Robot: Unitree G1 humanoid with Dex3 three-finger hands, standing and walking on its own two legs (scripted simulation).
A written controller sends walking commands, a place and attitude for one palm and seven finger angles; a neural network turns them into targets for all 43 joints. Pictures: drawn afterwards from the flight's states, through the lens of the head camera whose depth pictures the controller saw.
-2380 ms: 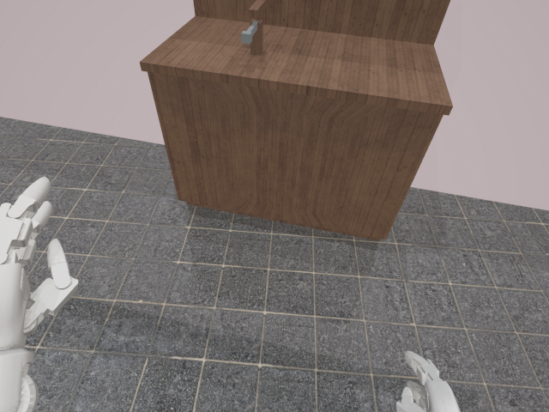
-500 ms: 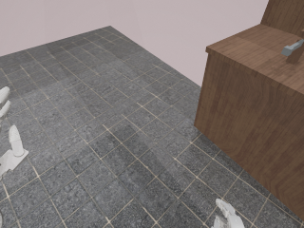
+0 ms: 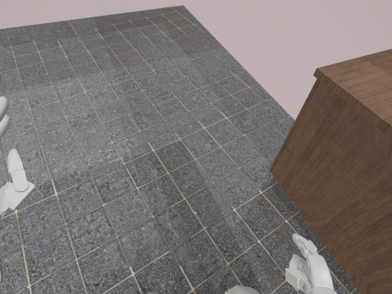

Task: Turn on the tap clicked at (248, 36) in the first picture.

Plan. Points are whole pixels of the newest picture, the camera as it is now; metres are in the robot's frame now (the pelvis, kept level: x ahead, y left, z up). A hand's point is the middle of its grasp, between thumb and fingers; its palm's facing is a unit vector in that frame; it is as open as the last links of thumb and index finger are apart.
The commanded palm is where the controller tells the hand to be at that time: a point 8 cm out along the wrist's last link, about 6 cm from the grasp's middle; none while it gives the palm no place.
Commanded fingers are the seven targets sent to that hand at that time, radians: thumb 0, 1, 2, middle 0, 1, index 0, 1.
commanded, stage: walk to a spot facing it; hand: left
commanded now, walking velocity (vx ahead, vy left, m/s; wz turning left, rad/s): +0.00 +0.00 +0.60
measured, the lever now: out of the picture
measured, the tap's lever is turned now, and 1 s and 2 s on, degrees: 0 0 0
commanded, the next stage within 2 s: turn to face it in 1.74 s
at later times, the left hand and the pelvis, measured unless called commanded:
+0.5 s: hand (33, 269) +0.13 +0.20 +0.17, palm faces +0.61 -0.67 -0.42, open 7.4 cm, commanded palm +0.05 +0.23 +0.19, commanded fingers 0.00 0.90 0.90 -0.20 -0.30 -0.20 -0.30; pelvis +0.00 -0.08 +0.02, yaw +19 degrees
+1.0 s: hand out of the picture -0.01 +0.25 +0.21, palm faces +0.83 -0.44 -0.35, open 7.4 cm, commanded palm -0.08 +0.26 +0.19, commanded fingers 0.00 0.90 0.90 -0.20 -0.30 -0.20 -0.30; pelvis -0.05 -0.06 +0.02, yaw +35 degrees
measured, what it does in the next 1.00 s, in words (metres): steps on the spot, turning left: right foot, then left foot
